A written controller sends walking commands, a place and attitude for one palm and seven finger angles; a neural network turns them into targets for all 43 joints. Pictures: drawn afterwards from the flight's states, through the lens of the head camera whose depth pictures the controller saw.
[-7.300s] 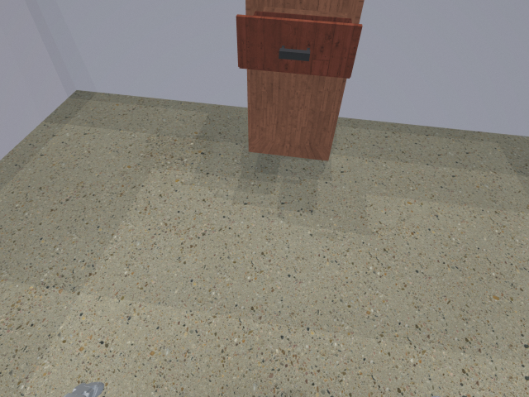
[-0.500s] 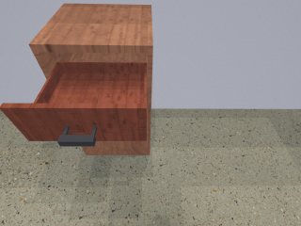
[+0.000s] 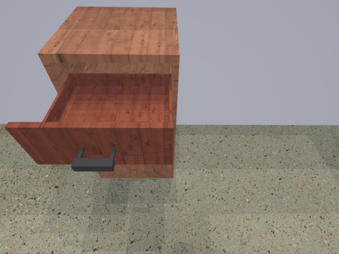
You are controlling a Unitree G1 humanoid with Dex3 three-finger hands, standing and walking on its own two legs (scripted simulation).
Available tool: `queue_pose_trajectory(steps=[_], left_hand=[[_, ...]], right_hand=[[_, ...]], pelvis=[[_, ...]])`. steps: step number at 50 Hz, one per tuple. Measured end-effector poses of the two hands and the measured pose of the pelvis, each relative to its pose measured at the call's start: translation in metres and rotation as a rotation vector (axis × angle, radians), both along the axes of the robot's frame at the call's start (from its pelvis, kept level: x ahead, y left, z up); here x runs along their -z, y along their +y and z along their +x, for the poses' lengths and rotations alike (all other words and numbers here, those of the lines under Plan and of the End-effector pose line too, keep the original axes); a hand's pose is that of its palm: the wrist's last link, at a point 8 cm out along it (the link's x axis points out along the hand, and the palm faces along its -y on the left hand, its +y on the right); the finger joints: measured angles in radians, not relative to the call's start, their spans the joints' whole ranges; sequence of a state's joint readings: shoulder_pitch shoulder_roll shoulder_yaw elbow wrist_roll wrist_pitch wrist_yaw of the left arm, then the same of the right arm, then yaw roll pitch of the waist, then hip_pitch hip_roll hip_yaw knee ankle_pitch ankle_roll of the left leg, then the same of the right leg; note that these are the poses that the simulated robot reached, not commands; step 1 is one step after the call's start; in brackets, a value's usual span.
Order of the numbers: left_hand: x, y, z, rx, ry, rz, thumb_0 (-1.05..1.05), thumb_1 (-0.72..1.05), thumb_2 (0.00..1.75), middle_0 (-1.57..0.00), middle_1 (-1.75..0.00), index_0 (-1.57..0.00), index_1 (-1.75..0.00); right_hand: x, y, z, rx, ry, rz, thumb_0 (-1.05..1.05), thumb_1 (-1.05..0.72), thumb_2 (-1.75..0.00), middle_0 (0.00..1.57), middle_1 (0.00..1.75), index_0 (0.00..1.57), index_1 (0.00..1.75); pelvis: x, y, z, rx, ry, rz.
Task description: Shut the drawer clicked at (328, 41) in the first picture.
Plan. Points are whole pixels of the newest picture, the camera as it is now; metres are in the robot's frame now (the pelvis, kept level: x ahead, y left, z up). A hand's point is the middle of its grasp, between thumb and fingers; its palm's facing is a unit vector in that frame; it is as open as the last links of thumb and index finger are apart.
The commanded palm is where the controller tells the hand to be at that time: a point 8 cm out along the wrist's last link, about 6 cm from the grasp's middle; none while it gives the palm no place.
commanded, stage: shuffle to correct the standing spot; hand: left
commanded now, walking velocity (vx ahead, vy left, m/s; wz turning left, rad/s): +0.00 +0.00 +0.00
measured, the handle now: (95, 157) +0.36 +0.23 -0.01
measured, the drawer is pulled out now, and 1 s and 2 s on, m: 0.30 0.30 0.30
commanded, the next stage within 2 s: come to a stop and stand still in 0.32 s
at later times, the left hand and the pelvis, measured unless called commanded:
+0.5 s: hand out of the picture +0.03 +0.19 -0.19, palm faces +0.04 -0.98 -0.19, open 7.4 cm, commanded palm none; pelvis +0.06 +0.01 -0.01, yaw -1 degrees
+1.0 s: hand out of the picture +0.13 +0.19 -0.16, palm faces -0.02 -0.96 -0.27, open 7.4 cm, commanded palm none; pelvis +0.05 -0.01 -0.01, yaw +1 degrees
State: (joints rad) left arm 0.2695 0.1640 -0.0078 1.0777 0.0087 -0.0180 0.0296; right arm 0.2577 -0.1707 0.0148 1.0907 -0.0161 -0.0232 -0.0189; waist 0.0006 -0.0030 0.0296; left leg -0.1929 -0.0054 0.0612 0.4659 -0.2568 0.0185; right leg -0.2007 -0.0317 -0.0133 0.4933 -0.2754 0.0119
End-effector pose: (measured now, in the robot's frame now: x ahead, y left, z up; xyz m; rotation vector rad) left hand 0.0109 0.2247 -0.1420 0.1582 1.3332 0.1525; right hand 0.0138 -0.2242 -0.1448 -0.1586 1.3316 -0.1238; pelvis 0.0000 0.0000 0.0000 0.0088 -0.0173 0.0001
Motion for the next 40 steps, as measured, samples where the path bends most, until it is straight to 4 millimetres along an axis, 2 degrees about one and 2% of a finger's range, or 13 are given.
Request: queue_pose_trajectory(steps=[9, 20, 26, 30, 35, 40], left_hand=[[0.006, -0.005, -0.003, -0.008, 0.028, -0.024, 0.0, 0.91, 0.9, -0.2, -0.3, -0.2, -0.3], [0.017, 0.004, -0.003, -0.047, 0.104, -0.041, 0.0, 0.91, 0.9, -0.2, -0.3, -0.2, -0.3], [0.016, 0.011, 0.022, -0.041, 0.098, -0.012, 0.0, 0.91, 0.9, -0.2, -0.3, -0.2, -0.3], [0.013, 0.012, 0.04, -0.036, 0.061, 0.006, 0.0, 0.91, 0.9, -0.2, -0.3, -0.2, -0.3], [0.003, 0.015, 0.06, -0.029, 0.032, 0.009, 0.0, 0.91, 0.9, -0.2, -0.3, -0.2, -0.3], [-0.001, 0.015, 0.088, -0.014, -0.043, 0.027, 0.0, 0.91, 0.9, -0.2, -0.3, -0.2, -0.3]], right_hand=[[-0.002, -0.003, 0.011, -0.011, 0.01, -0.011, 0.0, -0.91, -0.9, 0.2, 0.3, 0.2, 0.3], [0.005, 0.011, 0.017, -0.001, 0.075, -0.008, 0.0, -0.91, -0.9, 0.2, 0.3, 0.2, 0.3], [0.013, 0.019, 0.022, 0.023, 0.098, 0.003, 0.0, -0.91, -0.9, 0.2, 0.3, 0.2, 0.3], [0.012, 0.022, 0.034, 0.038, 0.098, 0.01, 0.0, -0.91, -0.9, 0.2, 0.3, 0.2, 0.3], [0.001, 0.018, 0.05, 0.048, 0.048, -0.017, 0.01, -0.92, -0.9, 0.2, 0.3, 0.2, 0.3], [0.0, 0.011, 0.05, 0.031, 0.036, -0.019, 0.01, -0.92, -0.9, 0.2, 0.3, 0.2, 0.3]], pelvis=[[0.001, -0.001, 0.009, 0.0, -0.004, -0.004], [0.01, 0.009, 0.041, -0.004, 0.005, -0.006], [0.014, 0.011, 0.059, 0.012, 0.006, -0.008], [0.011, 0.01, 0.064, 0.007, 0.013, -0.004], [0.001, 0.015, 0.063, 0.004, 0.009, -0.012], [0.0, 0.008, 0.053, 0.001, 0.001, -0.004]])
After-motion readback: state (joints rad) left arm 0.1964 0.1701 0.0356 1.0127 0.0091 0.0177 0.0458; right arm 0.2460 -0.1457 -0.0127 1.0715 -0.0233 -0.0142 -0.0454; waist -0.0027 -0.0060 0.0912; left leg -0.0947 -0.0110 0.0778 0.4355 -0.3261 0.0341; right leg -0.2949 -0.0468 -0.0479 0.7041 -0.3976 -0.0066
